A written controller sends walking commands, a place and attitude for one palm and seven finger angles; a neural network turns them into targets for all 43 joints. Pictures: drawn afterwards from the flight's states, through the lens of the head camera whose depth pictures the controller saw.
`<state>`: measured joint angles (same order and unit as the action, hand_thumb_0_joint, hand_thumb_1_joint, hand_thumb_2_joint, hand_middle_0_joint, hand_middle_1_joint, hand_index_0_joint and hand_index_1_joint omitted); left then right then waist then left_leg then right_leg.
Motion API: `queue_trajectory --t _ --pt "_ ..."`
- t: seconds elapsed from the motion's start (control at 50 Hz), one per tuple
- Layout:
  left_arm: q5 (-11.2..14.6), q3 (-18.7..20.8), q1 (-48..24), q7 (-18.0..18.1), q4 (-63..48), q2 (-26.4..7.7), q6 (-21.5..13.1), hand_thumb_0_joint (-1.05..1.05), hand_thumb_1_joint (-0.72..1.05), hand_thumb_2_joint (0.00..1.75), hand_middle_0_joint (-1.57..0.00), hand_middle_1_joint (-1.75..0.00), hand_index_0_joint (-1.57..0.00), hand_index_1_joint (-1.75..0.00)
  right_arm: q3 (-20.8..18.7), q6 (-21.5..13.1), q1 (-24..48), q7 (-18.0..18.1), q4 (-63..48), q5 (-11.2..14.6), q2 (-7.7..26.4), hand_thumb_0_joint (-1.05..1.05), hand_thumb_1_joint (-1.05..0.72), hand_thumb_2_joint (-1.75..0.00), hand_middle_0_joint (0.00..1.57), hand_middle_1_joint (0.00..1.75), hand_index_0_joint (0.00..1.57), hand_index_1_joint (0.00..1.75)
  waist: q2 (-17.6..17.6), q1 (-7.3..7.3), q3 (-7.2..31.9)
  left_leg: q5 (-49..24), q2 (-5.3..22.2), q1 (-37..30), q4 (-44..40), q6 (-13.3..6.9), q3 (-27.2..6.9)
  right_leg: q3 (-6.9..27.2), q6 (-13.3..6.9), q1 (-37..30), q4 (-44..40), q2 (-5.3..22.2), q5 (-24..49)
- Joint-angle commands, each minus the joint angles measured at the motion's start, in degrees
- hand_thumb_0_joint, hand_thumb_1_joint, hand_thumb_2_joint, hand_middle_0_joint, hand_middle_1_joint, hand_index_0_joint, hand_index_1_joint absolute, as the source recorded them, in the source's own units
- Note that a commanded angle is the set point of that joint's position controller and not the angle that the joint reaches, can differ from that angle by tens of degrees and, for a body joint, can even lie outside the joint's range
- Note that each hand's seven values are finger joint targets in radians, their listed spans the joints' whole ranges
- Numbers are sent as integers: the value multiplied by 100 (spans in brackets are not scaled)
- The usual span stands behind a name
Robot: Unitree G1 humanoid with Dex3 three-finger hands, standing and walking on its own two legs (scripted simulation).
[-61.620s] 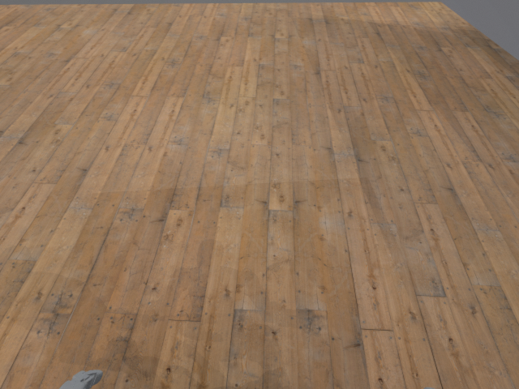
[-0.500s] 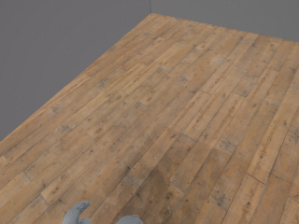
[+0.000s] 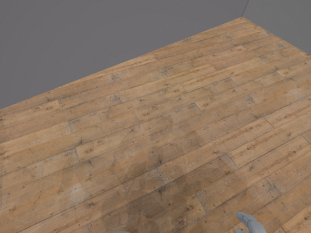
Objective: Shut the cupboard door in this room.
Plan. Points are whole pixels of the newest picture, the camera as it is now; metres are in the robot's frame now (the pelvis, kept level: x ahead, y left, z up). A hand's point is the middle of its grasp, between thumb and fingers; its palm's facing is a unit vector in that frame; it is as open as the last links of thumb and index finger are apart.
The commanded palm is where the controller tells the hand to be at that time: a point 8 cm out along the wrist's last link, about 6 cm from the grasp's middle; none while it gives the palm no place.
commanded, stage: walk to a spot facing it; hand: left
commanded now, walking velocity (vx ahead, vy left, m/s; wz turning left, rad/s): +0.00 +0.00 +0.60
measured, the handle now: out of the picture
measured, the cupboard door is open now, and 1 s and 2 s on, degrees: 78 78 78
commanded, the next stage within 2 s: none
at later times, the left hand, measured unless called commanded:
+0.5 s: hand (85, 228) +0.13 +0.20 -0.13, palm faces +0.25 -0.93 -0.27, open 7.4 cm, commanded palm none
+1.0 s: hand out of the picture -0.09 +0.15 -0.15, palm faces +0.61 -0.74 -0.29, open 7.4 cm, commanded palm none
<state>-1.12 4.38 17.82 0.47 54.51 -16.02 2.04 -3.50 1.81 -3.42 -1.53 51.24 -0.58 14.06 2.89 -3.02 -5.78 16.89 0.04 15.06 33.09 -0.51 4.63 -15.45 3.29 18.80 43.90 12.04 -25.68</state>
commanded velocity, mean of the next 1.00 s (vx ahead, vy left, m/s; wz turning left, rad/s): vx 0.03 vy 0.00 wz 0.60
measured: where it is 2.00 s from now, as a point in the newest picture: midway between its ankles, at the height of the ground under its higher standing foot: (117, 215)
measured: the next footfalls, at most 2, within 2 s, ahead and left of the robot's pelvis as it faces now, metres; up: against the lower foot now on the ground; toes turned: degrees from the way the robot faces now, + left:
right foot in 0.50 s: +0.11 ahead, -0.12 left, +0.00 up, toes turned +15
left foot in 1.04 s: -0.01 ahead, +0.08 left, +0.00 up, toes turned +43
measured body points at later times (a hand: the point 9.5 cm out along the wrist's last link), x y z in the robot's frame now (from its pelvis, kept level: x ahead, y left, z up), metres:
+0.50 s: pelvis +0.03 -0.03 +0.00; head +0.09 -0.04 +0.45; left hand +0.11 +0.25 -0.11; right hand +0.11 -0.26 -0.16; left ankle -0.02 +0.10 -0.72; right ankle +0.07 -0.13 -0.73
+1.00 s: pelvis +0.03 -0.03 +0.01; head +0.08 +0.00 +0.46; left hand -0.12 +0.19 -0.13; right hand +0.29 -0.17 -0.13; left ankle -0.05 +0.07 -0.70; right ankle +0.07 -0.13 -0.72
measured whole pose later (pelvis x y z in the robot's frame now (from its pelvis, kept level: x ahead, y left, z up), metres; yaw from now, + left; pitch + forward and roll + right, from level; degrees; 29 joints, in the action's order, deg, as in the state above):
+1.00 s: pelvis +0.03 -0.03 +0.01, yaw +36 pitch +0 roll +2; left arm -1.6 3.5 17.5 0.8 53.3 -13.4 0.4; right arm -4.0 3.7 -4.2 -1.4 52.9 -0.7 15.0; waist 1.0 -2.7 -6.5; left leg 24.0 1.2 19.1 41.3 3.0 4.5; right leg -18.8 -0.1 12.0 31.9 9.9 -18.9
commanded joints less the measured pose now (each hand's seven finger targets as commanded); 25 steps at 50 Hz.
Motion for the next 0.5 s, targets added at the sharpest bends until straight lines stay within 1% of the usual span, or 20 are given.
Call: queue_trajectory --t 0.0,0.02,0.04,0.06,0.1,0.12,0.18,0.22,0.24,0.26,0.28,0.32,0.34,0.36,0.38,0.4,0.42,0.44,0.46,0.48 --pt "20 78 -838 78 -725 -413 -50 0 90 90 -20 -30 -20 -30 -326 -56 -963 235 -101 -16 1401 0 -90 -90 20 30 20 30 -1803 686 842 -3623 2002 -1417 -1180 -1137 -2213 1329 219 1874 2203 -327 -730" --pt "27 104 -757 41 -614 -466 -37 0 90 90 -20 -30 -20 -30 -269 -58 -642 257 -186 -27 1207 0 -90 -90 20 30 20 30 -1563 509 579 -3509 1665 -1139 -1206 -1009 -1907 1391 234 1800 2368 -369 -235" --pt "23 111 -642 11 -523 -468 -27 0 90 90 -20 -30 -20 -30 -224 -77 -483 260 -233 -24 1099 0 -90 -90 20 30 20 30 -1327 382 510 -3543 1417 -1035 -1208 -865 -1676 1380 255 1714 2432 -425 94" --pt "19 110 -490 -9 -458 -487 -34 0 90 90 -20 -30 -20 -30 -204 -104 -453 257 -267 -6 1053 0 -90 -90 20 30 20 30 -1176 308 649 -3551 1302 -1133 -1203 -785 -1538 1370 280 1655 2438 -451 312" --pt "25 113 -453 5 -464 -477 -34 0 90 90 -20 -30 -20 -30 -208 -132 -562 253 -267 6 995 0 -90 -90 20 30 20 30 -1076 296 724 -3577 1199 -1191 -1205 -761 -1494 1398 330 1575 2365 -508 463" --pt "26 108 -490 15 -478 -485 -33 0 90 90 -20 -30 -20 -30 -209 -135 -610 249 -257 11 990 0 -90 -90 20 30 20 30 -1097 308 679 -3543 1184 -1174 -1225 -766 -1551 1413 354 1582 2324 -531 519" --pt "35 95 -727 28 -610 -449 -37 0 90 90 -20 -30 -20 -30 -231 -138 -810 252 -229 -2 957 0 -90 -90 20 30 20 30 -1026 376 627 -3274 1202 -1101 -1264 -864 -1901 1494 379 1585 2060 -591 500" --pt "50 84 -954 39 -734 -399 -49 0 90 90 -20 -30 -20 -30 -251 -138 -953 258 -209 -16 944 0 -90 -90 20 30 20 30 -1138 436 602 -3367 1212 -1147 -1207 -929 -2141 1528 380 1609 1814 -644 386" --pt "59 72 -1054 41 -788 -372 -57 0 90 90 -20 -30 -20 -30 -266 -136 -1014 261 -189 -26 954 0 -90 -90 20 30 20 30 -1094 467 636 -3455 1230 -1206 -1149 -967 -2241 1543 376 1617 1639 -680 313" --pt "62 65 -1206 44 -846 -360 -70 0 90 90 -20 -30 -20 -30 -275 -135 -1115 264 -176 -36 944 0 -90 -90 20 30 20 30 -1135 516 631 -3523 1239 -1196 -1114 -998 -2403 1553 364 1576 1500 -713 243" --pt "71 61 -1257 49 -893 -316 -72 0 90 90 -20 -30 -20 -30 -295 -127 -1134 265 -175 -48 962 0 -90 -90 20 30 20 30 -1101 515 694 -3512 1240 -1222 -1073 -1023 -2471 1566 353 1520 1376 -757 174" --pt "90 34 -1404 56 -981 -265 -82 0 90 90 -20 -30 -20 -30 -318 -108 -1164 269 -161 -62 960 0 -90 -90 20 30 20 30 -1178 542 736 -3535 1192 -1156 -958 -1030 -2635 1554 316 1314 982 -862 58" --pt "100 22 -1408 59 -1005 -228 -93 0 90 90 -20 -30 -20 -30 -326 -100 -1150 271 -159 -69 965 0 -90 -90 20 30 20 30 -1174 519 781 -3614 1172 -1102 -881 -1021 -2695 1538 293 1154 704 -924 43" --pt "107 14 -1384 64 -1032 -222 -112 0 90 90 -20 -30 -20 -30 -334 -88 -1120 269 -174 -75 955 0 -90 -90 20 30 20 30 -1250 506 770 -3709 1147 -947 -803 -1006 -2781 1501 262 889 369 -993 24" --pt "125 7 -1335 68 -1030 -187 -128 0 90 90 -20 -30 -20 -30 -344 -74 -1076 275 -183 -81 956 0 -90 -90 20 30 20 30 -1269 483 850 -3863 1076 -810 -701 -962 -2858 1465 220 549 3 -1090 58" --pt "141 12 -1182 70 -1028 -181 -148 0 90 90 -20 -30 -20 -30 -354 -67 -1011 274 -204 -78 972 0 -90 -90 20 30 20 30 -1297 405 921 -3885 1003 -687 -587 -894 -2880 1422 178 208 -416 -1173 266" --pt "145 20 -964 75 -967 -215 -180 0 90 90 -20 -30 -20 -30 -371 -63 -950 265 -207 -55 945 0 -90 -90 20 30 20 30 -1182 298 1006 -3641 877 -490 -409 -767 -2847 1388 151 -253 -1003 -1195 761" --pt "146 49 -661 84 -900 -290 -241 0 90 90 -20 -30 -20 -30 -364 -69 -926 250 -233 -11 875 0 -90 -90 20 30 20 30 -1059 145 1135 -2960 674 -68 -88 -529 -2721 1440 120 -1054 -1990 -1040 1537" --pt "90 122 -409 118 -848 -686 -319 0 90 90 -20 -30 -20 -30 -338 -97 -1087 196 -232 57 592 0 -90 -90 20 30 20 30 -84 54 1334 -1362 256 971 665 -135 -2291 2218 -171 -2362 -2544 -118 2406" --pt "22 211 -248 155 -851 -1124 -339 0 90 90 -20 -30 -20 -30 -304 -111 -1268 188 -359 56 326 0 -90 -90 20 30 20 30 1325 40 1449 1846 -564 1974 2146 334 -1045 3648 -912 -2835 -2375 1645 3769"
